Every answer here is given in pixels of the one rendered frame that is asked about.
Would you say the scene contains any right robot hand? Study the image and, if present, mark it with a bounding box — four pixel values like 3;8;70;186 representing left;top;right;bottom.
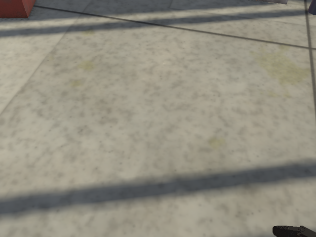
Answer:
273;225;316;237

